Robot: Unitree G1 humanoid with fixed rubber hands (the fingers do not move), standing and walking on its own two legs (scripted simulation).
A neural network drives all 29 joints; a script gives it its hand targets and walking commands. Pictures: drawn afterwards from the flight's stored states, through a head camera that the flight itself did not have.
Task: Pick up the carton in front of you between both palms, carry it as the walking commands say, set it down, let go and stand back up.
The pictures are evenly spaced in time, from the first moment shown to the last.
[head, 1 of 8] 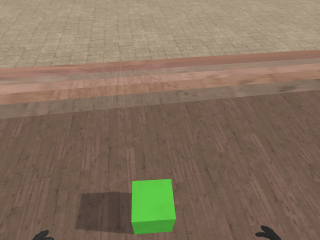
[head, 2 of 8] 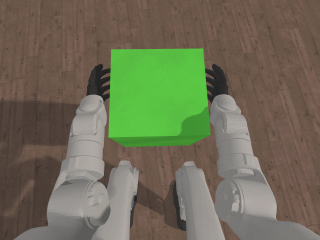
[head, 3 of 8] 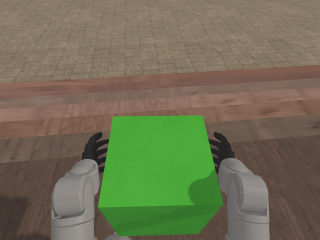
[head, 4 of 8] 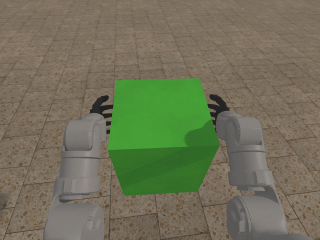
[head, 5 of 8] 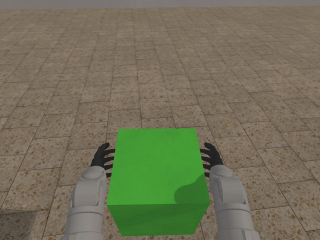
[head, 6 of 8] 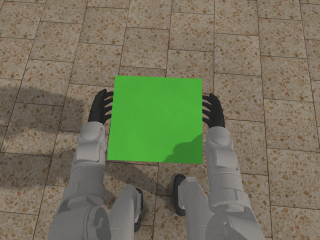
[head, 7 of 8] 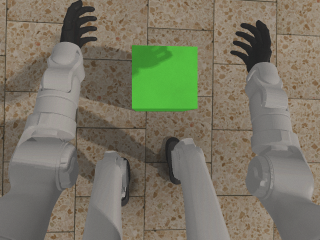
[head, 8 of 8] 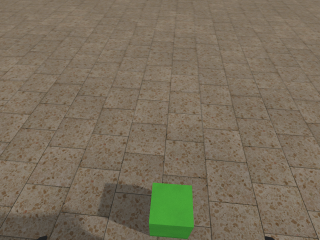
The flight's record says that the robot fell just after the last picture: no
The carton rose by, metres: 0.69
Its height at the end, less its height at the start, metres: -0.74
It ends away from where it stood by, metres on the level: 4.43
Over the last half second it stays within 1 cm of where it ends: yes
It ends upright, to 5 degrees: yes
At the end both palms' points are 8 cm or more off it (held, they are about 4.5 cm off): yes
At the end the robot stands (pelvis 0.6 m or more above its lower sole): yes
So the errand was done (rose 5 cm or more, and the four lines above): yes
